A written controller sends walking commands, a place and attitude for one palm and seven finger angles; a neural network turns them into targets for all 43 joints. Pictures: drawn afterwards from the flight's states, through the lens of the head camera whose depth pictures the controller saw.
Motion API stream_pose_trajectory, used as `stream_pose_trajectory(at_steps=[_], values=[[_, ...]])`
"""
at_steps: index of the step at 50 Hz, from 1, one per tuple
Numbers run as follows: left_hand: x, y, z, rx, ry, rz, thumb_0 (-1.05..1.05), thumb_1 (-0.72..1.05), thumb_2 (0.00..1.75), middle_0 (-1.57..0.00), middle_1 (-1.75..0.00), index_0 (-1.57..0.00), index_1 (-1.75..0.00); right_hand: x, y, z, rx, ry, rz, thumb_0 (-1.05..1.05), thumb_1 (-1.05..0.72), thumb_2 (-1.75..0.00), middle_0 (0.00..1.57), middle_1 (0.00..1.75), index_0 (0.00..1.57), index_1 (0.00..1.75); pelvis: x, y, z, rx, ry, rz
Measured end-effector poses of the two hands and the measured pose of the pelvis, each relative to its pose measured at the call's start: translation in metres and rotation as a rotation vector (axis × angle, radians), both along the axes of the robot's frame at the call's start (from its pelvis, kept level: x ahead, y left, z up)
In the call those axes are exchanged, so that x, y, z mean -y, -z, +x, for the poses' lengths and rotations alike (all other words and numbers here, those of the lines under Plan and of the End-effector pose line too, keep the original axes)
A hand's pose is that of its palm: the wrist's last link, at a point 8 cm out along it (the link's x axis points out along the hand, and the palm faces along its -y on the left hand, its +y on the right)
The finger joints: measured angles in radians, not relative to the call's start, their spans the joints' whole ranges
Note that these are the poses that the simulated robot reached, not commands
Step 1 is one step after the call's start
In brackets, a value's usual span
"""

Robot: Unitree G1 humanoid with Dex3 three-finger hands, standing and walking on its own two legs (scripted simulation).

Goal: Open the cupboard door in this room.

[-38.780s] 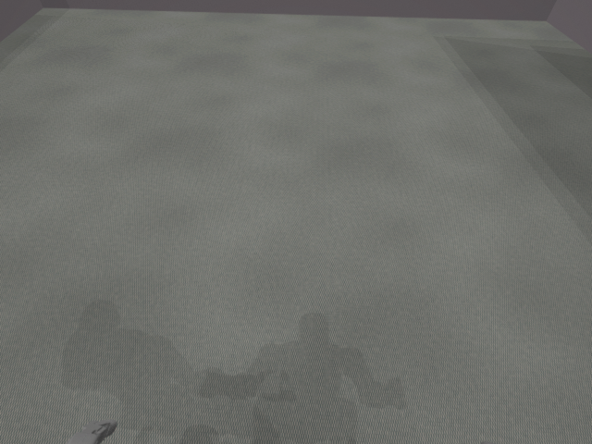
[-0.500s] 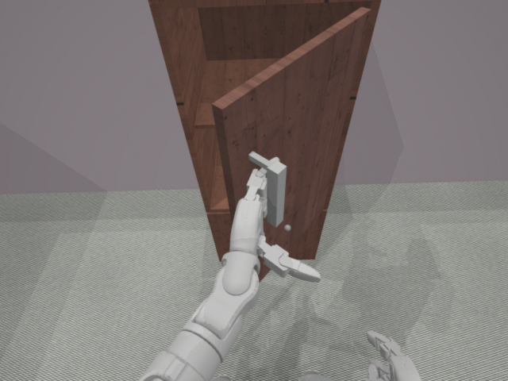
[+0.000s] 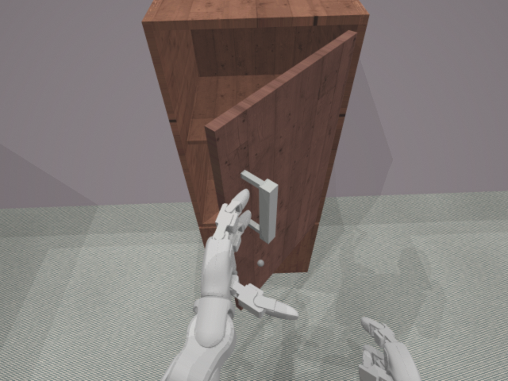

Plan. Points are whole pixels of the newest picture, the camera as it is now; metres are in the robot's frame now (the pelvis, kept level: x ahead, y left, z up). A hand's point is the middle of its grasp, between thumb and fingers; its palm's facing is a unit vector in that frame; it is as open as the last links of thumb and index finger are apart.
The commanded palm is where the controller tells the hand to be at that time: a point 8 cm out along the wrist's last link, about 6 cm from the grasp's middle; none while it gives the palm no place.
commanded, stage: slide the hand sideways off the handle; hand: left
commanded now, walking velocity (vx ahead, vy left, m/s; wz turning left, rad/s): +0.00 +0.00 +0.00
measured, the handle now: (258, 207) +0.37 +0.01 +0.08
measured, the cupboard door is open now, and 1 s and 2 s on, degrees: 48 48 48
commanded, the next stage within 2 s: draw the hand back to the body in 0.44 s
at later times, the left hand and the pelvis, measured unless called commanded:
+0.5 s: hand (227, 300) +0.22 +0.05 +0.07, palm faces +0.02 -1.00 +0.02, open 16.3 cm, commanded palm +0.19 +0.10 +0.07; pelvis +0.01 +0.00 -0.01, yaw +2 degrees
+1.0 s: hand (161, 294) +0.21 +0.13 +0.11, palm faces +0.05 -1.00 -0.04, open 16.3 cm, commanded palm +0.18 +0.19 +0.12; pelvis +0.01 +0.01 +0.00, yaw +1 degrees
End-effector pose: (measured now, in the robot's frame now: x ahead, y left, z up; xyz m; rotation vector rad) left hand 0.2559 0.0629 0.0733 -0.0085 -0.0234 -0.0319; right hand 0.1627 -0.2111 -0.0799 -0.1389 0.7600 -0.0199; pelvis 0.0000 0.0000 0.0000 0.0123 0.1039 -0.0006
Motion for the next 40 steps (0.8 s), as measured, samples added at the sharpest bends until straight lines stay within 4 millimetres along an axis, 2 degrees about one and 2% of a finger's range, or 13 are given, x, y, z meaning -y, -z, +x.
stream_pose_trajectory(at_steps=[7, 14, 18, 24, 32, 40], values=[[-0.015, -0.001, -0.019, -0.011, -0.023, -0.001, -0.02, -0.50, 0.30, -0.20, -0.32, -0.19, -0.32, -0.005, -0.008, 0.022, 0.057, -0.030, 0.010, 0.01, -0.90, -0.90, 0.20, 0.30, 0.20, 0.30, 0.003, 0.001, 0.007, 0.005, -0.010, -0.002], [-0.031, -0.001, -0.036, -0.020, -0.071, -0.012, -0.02, -0.50, 0.30, -0.18, -0.31, -0.18, -0.31, -0.007, -0.007, 0.031, 0.081, -0.060, 0.008, 0.01, -0.90, -0.90, 0.20, 0.30, 0.20, 0.30, 0.005, 0.004, 0.009, 0.001, -0.022, -0.003], [-0.040, -0.001, -0.046, -0.015, -0.086, -0.011, -0.02, -0.50, 0.30, -0.16, -0.30, -0.16, -0.31, -0.008, -0.004, 0.030, 0.084, -0.072, 0.003, 0.01, -0.90, -0.90, 0.20, 0.30, 0.20, 0.30, 0.005, 0.006, 0.009, -0.005, -0.029, -0.004], [-0.042, 0.000, -0.057, -0.014, -0.052, -0.009, -0.02, -0.50, 0.30, -0.15, -0.30, -0.15, -0.30, -0.007, 0.001, 0.025, 0.091, -0.072, -0.004, 0.01, -0.90, -0.90, 0.20, 0.30, 0.20, 0.30, 0.004, 0.011, 0.006, -0.016, -0.032, -0.004], [-0.044, -0.003, -0.059, 0.008, -0.038, 0.001, -0.02, -0.50, 0.30, -0.15, -0.30, -0.15, -0.30, -0.005, 0.005, 0.016, 0.104, -0.054, -0.008, 0.01, -0.90, -0.90, 0.20, 0.30, 0.20, 0.30, 0.003, 0.015, 0.002, -0.019, -0.027, -0.004], [-0.086, -0.027, -0.060, 0.032, -0.105, 0.051, -0.02, -0.50, 0.30, -0.15, -0.30, -0.15, -0.30, -0.006, -0.004, 0.012, 0.116, -0.028, -0.009, 0.01, -0.90, -0.90, 0.20, 0.30, 0.20, 0.30, 0.002, 0.006, 0.005, 0.012, -0.020, -0.008]])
